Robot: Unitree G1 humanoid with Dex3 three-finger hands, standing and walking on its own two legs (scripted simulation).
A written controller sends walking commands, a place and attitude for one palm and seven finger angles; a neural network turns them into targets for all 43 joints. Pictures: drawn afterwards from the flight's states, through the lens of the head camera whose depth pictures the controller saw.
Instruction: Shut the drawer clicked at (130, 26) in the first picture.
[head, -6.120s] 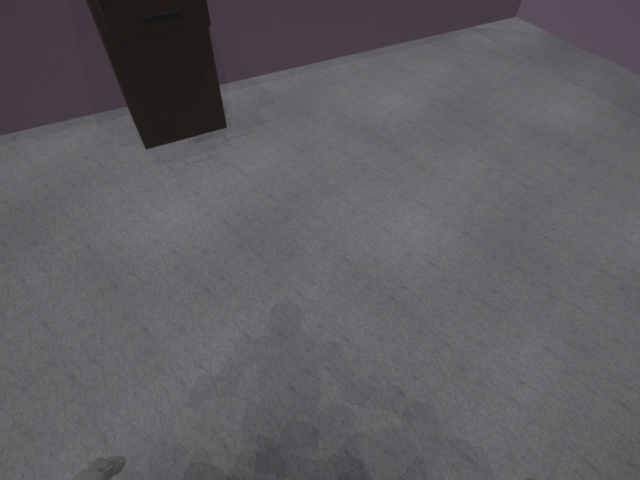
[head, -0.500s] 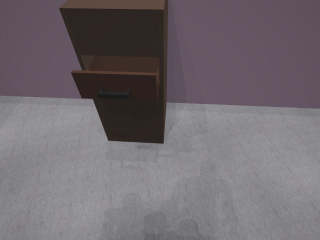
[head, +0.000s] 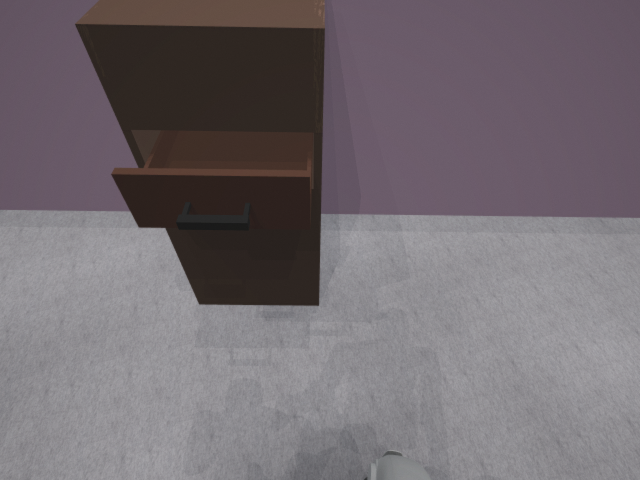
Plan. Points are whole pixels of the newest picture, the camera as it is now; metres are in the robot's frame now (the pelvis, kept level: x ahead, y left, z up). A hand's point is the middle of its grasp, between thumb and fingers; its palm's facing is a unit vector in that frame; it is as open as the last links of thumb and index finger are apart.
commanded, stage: take the last steps up to it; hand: left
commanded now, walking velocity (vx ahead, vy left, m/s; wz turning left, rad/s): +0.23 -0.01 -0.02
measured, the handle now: (215, 214) +0.61 +0.24 -0.11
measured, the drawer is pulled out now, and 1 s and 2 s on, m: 0.14 0.14 0.14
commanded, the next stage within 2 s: come to a stop and stand still in 0.22 s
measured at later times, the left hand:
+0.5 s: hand (211, 477) +0.16 +0.17 -0.18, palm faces +0.07 -0.98 -0.18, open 7.3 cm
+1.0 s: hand out of the picture +0.15 +0.14 -0.16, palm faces +0.02 -0.97 -0.25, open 7.4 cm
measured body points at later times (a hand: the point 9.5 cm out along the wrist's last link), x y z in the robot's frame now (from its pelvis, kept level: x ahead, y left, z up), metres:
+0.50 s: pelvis +0.15 -0.01 +0.00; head +0.15 +0.00 +0.45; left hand +0.16 +0.22 -0.16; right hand +0.21 -0.25 -0.15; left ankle +0.20 +0.11 -0.74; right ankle +0.14 -0.11 -0.74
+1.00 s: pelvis +0.11 -0.05 +0.00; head +0.12 -0.07 +0.45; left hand +0.15 +0.19 -0.14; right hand +0.16 -0.29 -0.16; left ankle +0.12 +0.08 -0.71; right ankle +0.11 -0.15 -0.74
